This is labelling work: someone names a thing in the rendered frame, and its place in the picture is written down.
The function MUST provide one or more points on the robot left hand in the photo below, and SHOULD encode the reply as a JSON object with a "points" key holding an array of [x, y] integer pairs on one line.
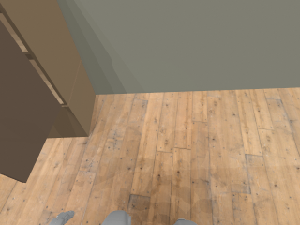
{"points": [[62, 218]]}

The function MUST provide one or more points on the cupboard door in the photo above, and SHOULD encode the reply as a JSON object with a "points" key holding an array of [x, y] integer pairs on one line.
{"points": [[28, 109]]}

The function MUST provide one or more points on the left robot thigh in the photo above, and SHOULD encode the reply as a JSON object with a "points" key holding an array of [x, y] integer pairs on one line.
{"points": [[117, 217]]}

